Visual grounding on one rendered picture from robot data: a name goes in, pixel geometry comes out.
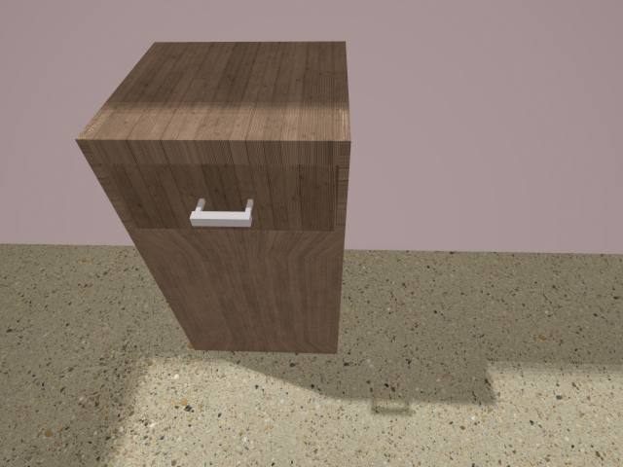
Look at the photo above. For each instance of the drawer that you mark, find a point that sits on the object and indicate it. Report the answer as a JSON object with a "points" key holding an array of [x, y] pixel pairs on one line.
{"points": [[286, 197]]}

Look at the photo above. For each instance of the handle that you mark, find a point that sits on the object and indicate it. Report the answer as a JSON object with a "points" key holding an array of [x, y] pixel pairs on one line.
{"points": [[221, 218]]}

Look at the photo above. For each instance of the cabinet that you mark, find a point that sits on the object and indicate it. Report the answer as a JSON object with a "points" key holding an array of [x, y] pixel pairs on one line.
{"points": [[236, 103]]}

